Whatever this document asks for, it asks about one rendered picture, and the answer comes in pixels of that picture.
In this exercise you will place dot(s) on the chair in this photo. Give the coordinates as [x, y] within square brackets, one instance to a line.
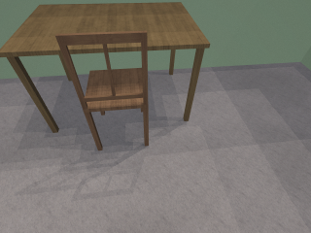
[111, 89]

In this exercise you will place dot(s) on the table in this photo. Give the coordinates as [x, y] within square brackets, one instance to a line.
[169, 26]

